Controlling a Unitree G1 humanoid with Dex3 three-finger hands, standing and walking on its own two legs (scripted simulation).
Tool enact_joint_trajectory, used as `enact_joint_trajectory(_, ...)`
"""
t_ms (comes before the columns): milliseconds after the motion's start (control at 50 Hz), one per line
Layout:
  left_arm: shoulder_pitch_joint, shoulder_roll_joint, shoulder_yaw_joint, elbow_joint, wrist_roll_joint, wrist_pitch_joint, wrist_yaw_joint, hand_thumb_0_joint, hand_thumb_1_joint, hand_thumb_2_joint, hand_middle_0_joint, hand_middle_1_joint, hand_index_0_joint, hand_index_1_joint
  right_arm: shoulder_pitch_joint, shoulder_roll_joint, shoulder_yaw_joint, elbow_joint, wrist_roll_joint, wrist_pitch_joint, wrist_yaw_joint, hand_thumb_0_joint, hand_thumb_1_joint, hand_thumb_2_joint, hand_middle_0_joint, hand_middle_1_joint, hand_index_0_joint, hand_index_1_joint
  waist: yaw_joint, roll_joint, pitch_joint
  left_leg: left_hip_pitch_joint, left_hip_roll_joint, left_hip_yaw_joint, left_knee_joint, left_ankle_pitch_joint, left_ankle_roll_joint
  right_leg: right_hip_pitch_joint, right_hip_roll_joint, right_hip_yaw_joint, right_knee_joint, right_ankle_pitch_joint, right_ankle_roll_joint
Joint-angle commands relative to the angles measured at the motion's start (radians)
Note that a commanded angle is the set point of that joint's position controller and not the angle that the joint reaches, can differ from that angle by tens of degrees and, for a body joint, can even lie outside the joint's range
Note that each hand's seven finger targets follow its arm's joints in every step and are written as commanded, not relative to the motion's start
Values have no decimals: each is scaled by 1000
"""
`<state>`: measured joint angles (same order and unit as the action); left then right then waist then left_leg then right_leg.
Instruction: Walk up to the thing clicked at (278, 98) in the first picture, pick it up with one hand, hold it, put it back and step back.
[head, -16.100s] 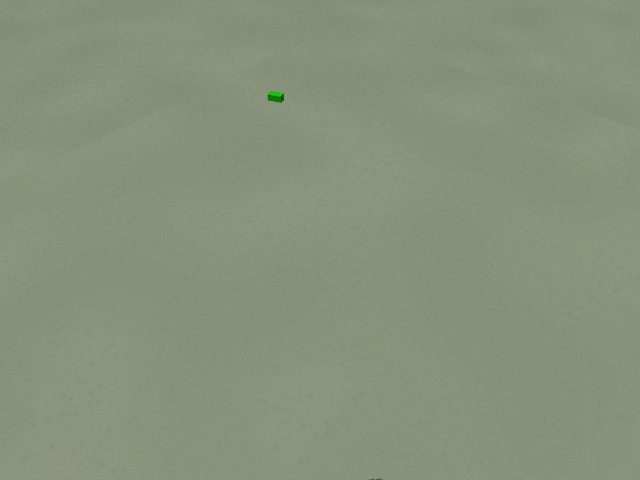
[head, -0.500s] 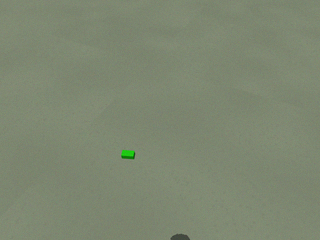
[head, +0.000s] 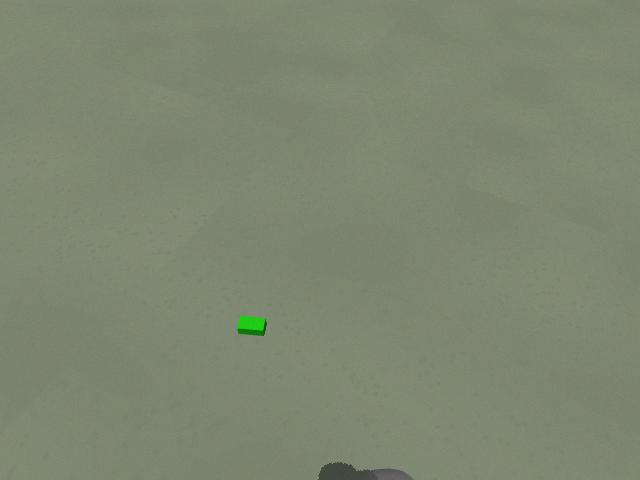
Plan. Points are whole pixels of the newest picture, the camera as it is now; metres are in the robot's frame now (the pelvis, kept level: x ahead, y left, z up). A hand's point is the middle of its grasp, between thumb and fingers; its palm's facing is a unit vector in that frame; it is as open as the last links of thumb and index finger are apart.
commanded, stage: walk up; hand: left
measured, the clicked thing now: (252, 325) +0.71 +0.22 -0.76
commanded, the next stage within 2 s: none
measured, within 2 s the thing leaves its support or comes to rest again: neither
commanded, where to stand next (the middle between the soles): +0.31 -0.02 m, yaw +0 degrees
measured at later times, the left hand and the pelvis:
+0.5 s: hand (156, 408) +0.24 +0.25 -0.13, palm faces -0.04 -0.93 -0.36, open 7.4 cm; pelvis +0.16 -0.02 -0.01, yaw +0 degrees
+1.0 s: hand (159, 363) +0.32 +0.28 -0.17, palm faces -0.07 -0.92 -0.38, open 7.4 cm; pelvis +0.26 +0.00 -0.02, yaw -2 degrees
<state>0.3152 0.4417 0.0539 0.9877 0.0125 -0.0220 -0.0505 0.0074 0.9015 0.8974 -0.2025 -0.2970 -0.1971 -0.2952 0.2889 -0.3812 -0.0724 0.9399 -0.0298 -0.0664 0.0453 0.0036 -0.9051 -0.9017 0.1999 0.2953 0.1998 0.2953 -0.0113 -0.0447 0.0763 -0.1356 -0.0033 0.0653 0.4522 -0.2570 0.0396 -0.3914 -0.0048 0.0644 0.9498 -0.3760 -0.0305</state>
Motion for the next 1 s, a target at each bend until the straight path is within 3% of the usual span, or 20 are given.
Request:
enact_joint_trajectory(0,-54,166,42,-113,6,-29,-2,0,900,900,-200,-300,-200,-300,41,-263,-66,-93,11,-26,-18,0,-900,-900,200,300,200,300,-28,180,45,82,251,-214,-248,112,162,-163,-59,-7,-127,77,30)
enact_joint_trajectory(140,-78,143,60,-153,6,-38,-14,0,900,900,-200,-300,-200,-300,22,-274,-64,-162,22,-13,-12,0,-900,-900,200,300,200,300,1,155,37,-119,233,-148,-130,109,137,134,-26,-115,-329,212,-2)
enact_joint_trajectory(180,9,153,71,-138,7,-47,-4,0,900,900,-200,-300,-200,-300,20,-253,-53,-177,22,-7,-14,0,-900,-900,200,300,200,300,56,85,3,-175,193,-109,46,203,107,301,16,-143,-393,198,-14)
enact_joint_trajectory(200,85,188,89,-127,10,-56,7,0,900,900,-200,-300,-200,-300,59,-209,-36,-181,25,-7,-14,0,-900,-900,200,300,200,300,92,-25,-53,-233,139,-71,248,216,80,439,-6,-82,-442,135,-37)
enact_joint_trajectory(220,176,274,117,-138,15,-66,21,0,900,900,-200,-300,-200,-300,99,-154,-16,-205,31,-12,-15,0,-900,-900,200,300,200,300,120,-253,-139,-358,16,5,598,19,26,541,-255,296,-573,43,-127)
enact_joint_trajectory(240,147,311,113,-160,-4,-69,23,0,900,900,-200,-300,-200,-300,106,-206,-27,-190,29,0,-23,0,-900,-900,200,300,200,300,103,-192,-111,-467,-37,-54,722,-284,13,498,-418,597,-698,-51,-244)
enact_joint_trajectory(260,88,292,106,-184,-14,-66,24,0,900,900,-200,-300,-200,-300,89,-257,-44,-168,21,7,-30,0,-900,-900,200,300,200,300,82,-61,-54,-441,22,-143,785,-292,12,348,-434,589,-703,-111,-288)
enact_joint_trajectory(360,-29,215,79,-224,-7,-69,24,0,900,900,-200,-300,-200,-300,161,-225,-42,-112,21,16,0,0,-900,-900,200,300,200,300,10,-130,26,-342,95,-95,562,-90,-20,124,-219,152,-711,-4,-191)
enact_joint_trajectory(440,-12,222,86,-250,5,-69,15,0,900,900,-200,-300,-200,-300,86,-203,-41,-139,4,6,12,0,-900,-900,200,300,200,300,36,-126,9,-306,94,-33,323,-85,-43,114,-223,89,-697,-2,-207)
enact_joint_trajectory(480,-18,211,71,-253,5,-57,18,0,900,900,-200,-300,-200,-300,56,-185,-39,-140,4,-4,0,0,-900,-900,200,300,200,300,42,-110,-4,-223,69,-9,239,-26,-48,72,-223,67,-626,157,-195)
enact_joint_trajectory(540,-65,178,41,-255,-6,-34,27,0,900,900,-200,-300,-200,-300,100,-167,-37,-107,5,-16,-26,0,-900,-900,200,300,200,300,-11,-37,-73,-14,25,11,101,128,-34,-4,-184,1,-435,271,-145)
enact_joint_trajectory(560,-75,137,24,-259,-9,-26,31,0,900,900,-200,-300,-200,-300,134,-193,-42,-97,3,-22,-36,0,-900,-900,200,300,200,300,-37,21,-90,56,37,-25,31,129,-19,-46,-144,-27,-337,209,-104)
enact_joint_trajectory(580,-30,82,9,-272,-10,-23,27,0,900,900,-200,-300,-200,-300,188,-286,-66,-100,-7,-30,-42,0,-900,-900,200,300,200,300,-47,250,-113,88,226,-290,-83,27,27,-121,-41,-88,-122,-4,-49)
enact_joint_trajectory(600,27,103,13,-246,-15,-8,35,0,900,900,-200,-300,-200,-300,150,-362,-76,-134,-2,-32,-43,0,-900,-900,200,300,200,300,-23,252,-92,29,404,-600,-212,-208,133,-179,37,-52,-17,-190,-21)
enact_joint_trajectory(620,34,196,39,-209,-7,0,46,0,900,900,-200,-300,-200,-300,104,-384,-88,-143,12,-26,-40,0,-900,-900,200,300,200,300,-24,209,-57,-44,428,-638,-216,-323,208,-149,-5,10,93,-228,-27)
enact_joint_trajectory(720,80,175,40,-132,-5,2,37,0,900,900,-200,-300,-200,-300,4,-291,-47,-153,10,-25,-51,0,-900,-900,200,300,200,300,19,227,-44,-74,282,-288,-131,-8,152,-98,-54,0,-15,-78,-1)
enact_joint_trajectory(840,25,120,33,-103,-6,1,45,0,900,900,-200,-300,-200,-300,-45,-269,-20,-153,19,-6,-56,0,-900,-900,200,300,200,300,22,211,-90,-135,271,-169,20,376,144,97,-24,-95,-252,12,6)
enact_joint_trajectory(900,24,154,40,-75,6,-15,54,0,900,900,-200,-300,-200,-300,-85,-210,6,-148,42,14,-53,0,-900,-900,200,300,200,300,51,91,-118,-239,203,-126,158,224,45,262,-62,-18,-465,261,-31)
enact_joint_trajectory(940,-105,237,39,-108,-3,-23,52,0,900,900,-200,-300,-200,-300,-62,-171,16,-119,50,28,-58,0,-900,-900,200,300,200,300,-10,-74,-71,-177,44,-42,259,-154,-24,73,-298,276,-575,260,-170)
enact_joint_trajectory(980,-177,207,21,-108,-5,-17,49,0,900,900,-200,-300,-200,-300,-56,-193,8,-61,44,30,-57,0,-900,-900,200,300,200,300,-28,-56,-49,-67,52,-63,160,-131,-15,-13,-242,172,-534,221,-142)
